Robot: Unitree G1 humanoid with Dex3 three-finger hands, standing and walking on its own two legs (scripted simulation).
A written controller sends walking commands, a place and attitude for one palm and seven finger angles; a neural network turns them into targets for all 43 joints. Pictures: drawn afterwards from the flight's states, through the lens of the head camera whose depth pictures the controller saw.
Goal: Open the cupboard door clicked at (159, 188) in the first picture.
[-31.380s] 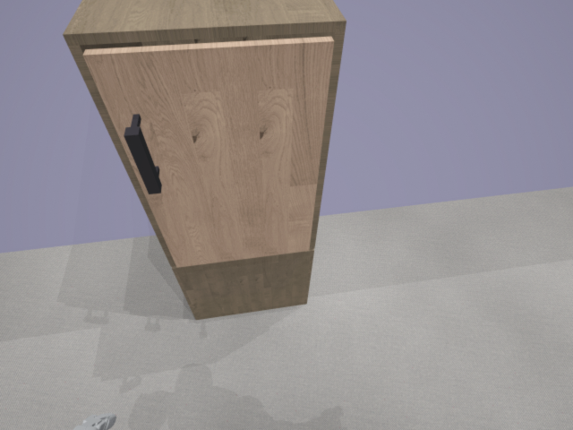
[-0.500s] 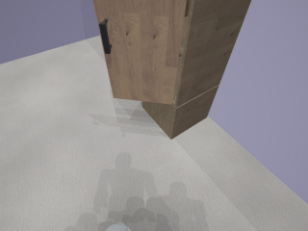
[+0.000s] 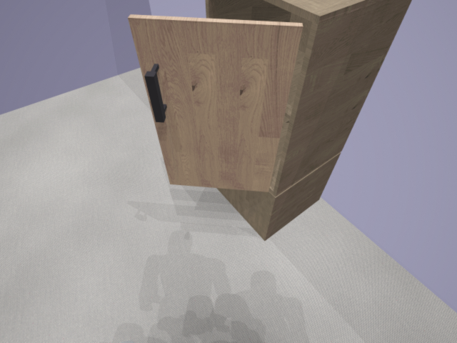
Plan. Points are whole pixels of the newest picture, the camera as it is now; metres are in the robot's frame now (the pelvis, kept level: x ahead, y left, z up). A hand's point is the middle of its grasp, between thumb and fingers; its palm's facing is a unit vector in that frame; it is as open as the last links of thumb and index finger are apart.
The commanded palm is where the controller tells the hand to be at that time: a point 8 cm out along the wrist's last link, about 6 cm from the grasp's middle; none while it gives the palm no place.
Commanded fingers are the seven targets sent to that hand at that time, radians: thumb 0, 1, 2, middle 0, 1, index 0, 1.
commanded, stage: come to a stop and stand still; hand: left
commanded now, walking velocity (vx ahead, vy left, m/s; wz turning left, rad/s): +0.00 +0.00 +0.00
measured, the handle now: (158, 93) +0.66 +0.22 +0.06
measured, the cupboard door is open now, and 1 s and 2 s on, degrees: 47 47 47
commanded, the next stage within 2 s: look again from close up in 1.16 s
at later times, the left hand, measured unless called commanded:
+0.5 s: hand out of the picture +0.14 +0.21 -0.17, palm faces +0.06 -0.96 -0.27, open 7.4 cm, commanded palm none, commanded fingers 0.00 0.90 0.90 -0.20 -0.30 -0.20 -0.30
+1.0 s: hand out of the picture +0.07 +0.19 -0.17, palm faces +0.00 -0.97 -0.22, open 7.3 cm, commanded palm none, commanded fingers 0.00 0.90 0.90 -0.20 -0.30 -0.20 -0.30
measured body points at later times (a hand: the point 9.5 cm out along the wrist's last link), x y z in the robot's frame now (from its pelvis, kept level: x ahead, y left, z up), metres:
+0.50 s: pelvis +0.07 +0.00 +0.00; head +0.11 +0.00 +0.44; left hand +0.13 +0.26 -0.15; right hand +0.12 -0.24 -0.16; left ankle +0.07 +0.12 -0.74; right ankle +0.05 -0.11 -0.73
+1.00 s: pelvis +0.05 +0.01 +0.00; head +0.06 +0.01 +0.45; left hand +0.08 +0.24 -0.16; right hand +0.10 -0.22 -0.15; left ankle +0.05 +0.11 -0.74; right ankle +0.05 -0.11 -0.74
